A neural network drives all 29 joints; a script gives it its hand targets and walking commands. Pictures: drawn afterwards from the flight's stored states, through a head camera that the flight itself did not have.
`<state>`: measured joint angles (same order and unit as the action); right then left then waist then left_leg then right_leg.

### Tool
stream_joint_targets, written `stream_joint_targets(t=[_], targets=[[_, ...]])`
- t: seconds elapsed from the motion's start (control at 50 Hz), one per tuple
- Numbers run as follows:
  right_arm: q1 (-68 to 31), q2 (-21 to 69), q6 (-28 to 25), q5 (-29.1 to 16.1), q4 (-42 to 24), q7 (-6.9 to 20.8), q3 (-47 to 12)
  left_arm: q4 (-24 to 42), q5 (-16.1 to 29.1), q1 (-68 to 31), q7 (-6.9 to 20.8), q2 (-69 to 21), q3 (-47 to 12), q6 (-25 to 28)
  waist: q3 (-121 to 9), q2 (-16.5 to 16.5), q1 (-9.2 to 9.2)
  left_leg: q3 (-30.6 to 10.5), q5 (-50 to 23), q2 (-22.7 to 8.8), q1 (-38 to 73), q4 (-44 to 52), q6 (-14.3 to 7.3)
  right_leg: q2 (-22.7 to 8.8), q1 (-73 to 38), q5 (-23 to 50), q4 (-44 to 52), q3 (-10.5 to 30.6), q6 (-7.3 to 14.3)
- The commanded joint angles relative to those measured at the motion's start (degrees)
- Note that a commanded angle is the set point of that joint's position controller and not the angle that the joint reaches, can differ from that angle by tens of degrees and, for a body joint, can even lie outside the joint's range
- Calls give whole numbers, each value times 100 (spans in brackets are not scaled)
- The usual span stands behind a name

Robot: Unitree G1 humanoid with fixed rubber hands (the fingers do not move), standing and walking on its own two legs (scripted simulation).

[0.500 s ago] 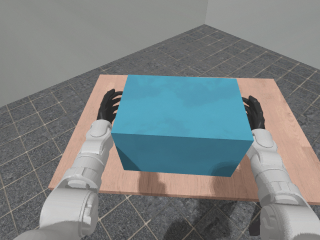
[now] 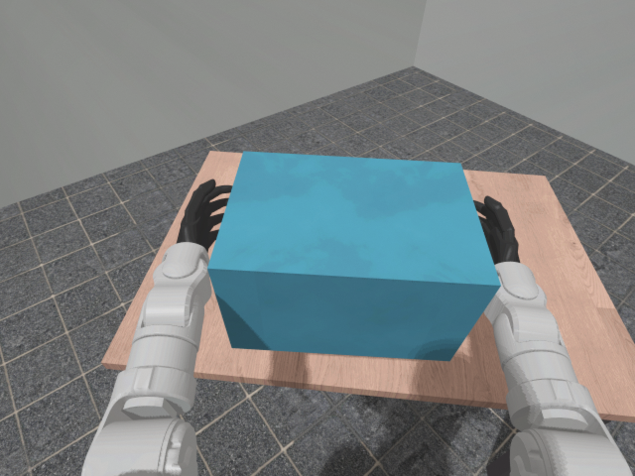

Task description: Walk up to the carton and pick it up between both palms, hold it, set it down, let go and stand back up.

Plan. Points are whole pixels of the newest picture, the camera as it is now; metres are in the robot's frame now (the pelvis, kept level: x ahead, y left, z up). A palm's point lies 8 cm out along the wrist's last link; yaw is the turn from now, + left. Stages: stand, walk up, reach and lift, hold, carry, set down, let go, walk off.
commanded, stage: reach and lift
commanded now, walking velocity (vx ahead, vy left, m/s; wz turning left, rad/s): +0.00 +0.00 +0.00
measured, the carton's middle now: (346, 255) +0.38 -0.05 +0.08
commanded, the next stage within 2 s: hold in 1.40 s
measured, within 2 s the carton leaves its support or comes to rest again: neither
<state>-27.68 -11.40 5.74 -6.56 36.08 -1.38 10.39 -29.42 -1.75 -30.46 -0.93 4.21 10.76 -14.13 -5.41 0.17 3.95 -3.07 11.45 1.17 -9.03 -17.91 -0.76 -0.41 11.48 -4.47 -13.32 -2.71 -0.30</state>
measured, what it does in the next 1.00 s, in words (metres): stands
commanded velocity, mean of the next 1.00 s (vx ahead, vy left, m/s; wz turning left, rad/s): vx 0.00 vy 0.00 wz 0.00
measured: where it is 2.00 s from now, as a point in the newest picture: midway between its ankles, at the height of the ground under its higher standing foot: outside the picture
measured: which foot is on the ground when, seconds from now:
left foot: down 0.00-1.00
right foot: down 0.00-1.00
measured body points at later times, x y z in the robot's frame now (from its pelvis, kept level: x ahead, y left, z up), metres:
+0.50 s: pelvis -0.01 +0.00 +0.00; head -0.03 +0.01 +0.45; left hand +0.36 +0.18 +0.14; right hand +0.35 -0.22 +0.13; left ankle -0.03 +0.11 -0.75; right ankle +0.02 -0.12 -0.75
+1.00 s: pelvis -0.01 +0.00 +0.00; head -0.04 +0.01 +0.45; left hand +0.36 +0.17 +0.15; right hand +0.35 -0.22 +0.14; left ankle -0.03 +0.11 -0.75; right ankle +0.02 -0.12 -0.75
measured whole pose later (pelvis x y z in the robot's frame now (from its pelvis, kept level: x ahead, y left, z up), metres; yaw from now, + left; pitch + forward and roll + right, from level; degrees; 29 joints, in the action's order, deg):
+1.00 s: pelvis -0.01 +0.00 +0.00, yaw +0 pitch -1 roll -1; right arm -28.6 -10.7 18.2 -8.1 25.6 -2.2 8.2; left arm -10.7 -5.1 -26.5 1.4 3.0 15.1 -30.1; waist -3.8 0.9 3.5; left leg -3.0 11.1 1.2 -5.8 -17.8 -0.7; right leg -0.2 8.5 -4.6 -14.0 -2.0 -0.1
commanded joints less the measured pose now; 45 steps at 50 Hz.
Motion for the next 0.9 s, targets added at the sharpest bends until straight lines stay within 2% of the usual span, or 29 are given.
stream_joint_targets(t=[0.0, 0.22, 0.44, 0.52, 0.6, 0.88], targets=[[-3992, 2957, -245, -245, -2064, 885, -2331, 1552, 271, -3370, 710, -3368, -2490, 115, -2332, 61, 28, 98, -1829, 179, 83, 106, 454, 323, -1899, 1551, -340, -6, -25], [-3877, 2980, 192, -464, -2659, 805, -2545, 2370, 269, -2981, 825, -3112, -2535, -532, -2151, 67, -42, 141, -1645, 226, -84, 183, 388, 297, -2140, 1478, -349, 68, -22], [-3757, 2969, 548, -608, -3036, 742, -2678, 2875, 283, -2654, 926, -2968, -2524, -966, -1984, 53, -80, 173, -1599, 242, -132, 215, 375, 301, -2259, 1340, -328, 98, 18], [-3843, 2957, 623, -507, -2964, 783, -2510, 2841, 313, -2878, 953, -2943, -2519, -1048, -1841, 6, 3, 167, -1185, 218, -177, 321, 365, 263, -2080, 946, -272, 64, 24], [-3989, 2973, 637, -465, -2955, 832, -2445, 2794, 353, -3031, 938, -2999, -2564, -1071, -1909, -46, 30, 147, -1114, 196, -91, 314, 379, 264, -1973, 802, -266, 21, 34], [-4169, 2996, 803, -651, -2992, 774, -2594, 2809, 256, -2960, 1006, -2840, -2268, -1281, -1983, 101, -98, 217, -1425, 249, -202, 251, 316, 276, -2375, 1264, -354, 96, -3]])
